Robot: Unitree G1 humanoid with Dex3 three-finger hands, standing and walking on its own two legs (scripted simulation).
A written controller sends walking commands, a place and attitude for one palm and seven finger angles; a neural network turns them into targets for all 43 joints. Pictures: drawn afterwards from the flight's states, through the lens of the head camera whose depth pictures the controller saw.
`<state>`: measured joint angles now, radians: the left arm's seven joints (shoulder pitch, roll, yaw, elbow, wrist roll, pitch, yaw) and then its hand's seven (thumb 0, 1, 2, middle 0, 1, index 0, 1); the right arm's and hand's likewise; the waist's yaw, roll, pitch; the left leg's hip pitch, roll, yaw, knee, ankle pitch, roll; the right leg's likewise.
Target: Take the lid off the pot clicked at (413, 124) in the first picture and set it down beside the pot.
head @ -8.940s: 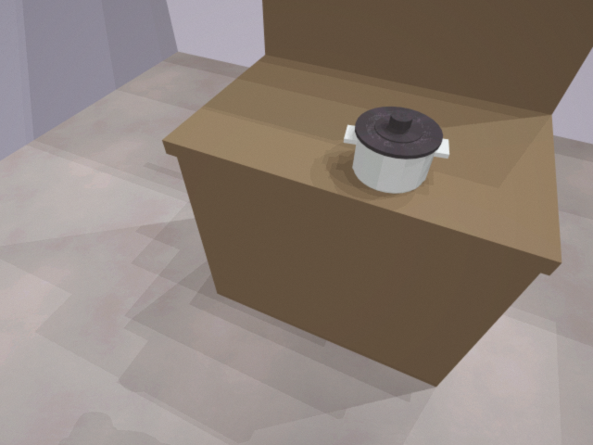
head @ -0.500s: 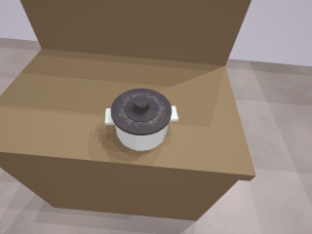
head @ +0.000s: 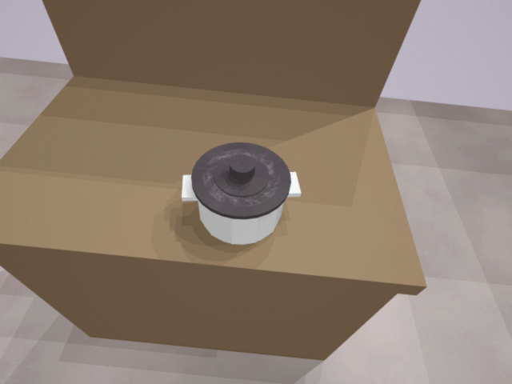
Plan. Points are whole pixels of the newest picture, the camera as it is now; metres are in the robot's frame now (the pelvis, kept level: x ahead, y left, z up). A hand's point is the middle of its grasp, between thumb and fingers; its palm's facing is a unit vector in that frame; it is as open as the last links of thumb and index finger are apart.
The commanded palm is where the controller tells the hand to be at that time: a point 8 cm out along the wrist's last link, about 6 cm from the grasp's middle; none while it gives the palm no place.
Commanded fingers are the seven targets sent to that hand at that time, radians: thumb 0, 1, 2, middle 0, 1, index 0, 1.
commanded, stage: look again from close up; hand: left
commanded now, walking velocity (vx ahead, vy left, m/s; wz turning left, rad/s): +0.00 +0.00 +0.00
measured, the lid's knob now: (242, 167) +0.43 +0.06 +0.10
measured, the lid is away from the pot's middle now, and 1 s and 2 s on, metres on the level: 0.00 0.00 0.00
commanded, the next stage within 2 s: shuffle to correct the standing spot in 0.12 s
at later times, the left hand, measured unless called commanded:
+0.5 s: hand out of the picture -0.03 +0.16 -0.19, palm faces +0.02 -0.99 -0.14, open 7.4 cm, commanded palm none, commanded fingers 0.00 0.90 0.90 -0.20 -0.30 -0.20 -0.30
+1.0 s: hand out of the picture -0.04 +0.10 -0.18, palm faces +0.01 -0.99 -0.15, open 7.4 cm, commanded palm none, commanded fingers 0.00 0.90 0.90 -0.20 -0.30 -0.20 -0.30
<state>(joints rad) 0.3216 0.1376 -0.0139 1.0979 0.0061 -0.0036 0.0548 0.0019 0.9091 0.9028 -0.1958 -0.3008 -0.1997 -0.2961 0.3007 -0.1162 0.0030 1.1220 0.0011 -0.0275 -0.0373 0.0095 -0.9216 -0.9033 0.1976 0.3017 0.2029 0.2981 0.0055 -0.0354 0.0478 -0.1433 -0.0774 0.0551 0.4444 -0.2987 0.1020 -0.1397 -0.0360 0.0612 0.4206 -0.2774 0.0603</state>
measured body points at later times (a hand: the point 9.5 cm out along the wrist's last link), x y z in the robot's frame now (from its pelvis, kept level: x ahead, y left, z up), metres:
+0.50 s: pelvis -0.01 +0.01 +0.00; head +0.01 +0.04 +0.45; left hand -0.03 +0.21 -0.18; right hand -0.02 -0.21 -0.15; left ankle -0.04 +0.05 -0.74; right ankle -0.03 -0.17 -0.74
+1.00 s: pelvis -0.03 -0.05 +0.00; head -0.01 -0.04 +0.45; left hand -0.04 +0.16 -0.17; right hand -0.01 -0.28 -0.15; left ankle -0.04 +0.05 -0.74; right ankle -0.03 -0.17 -0.74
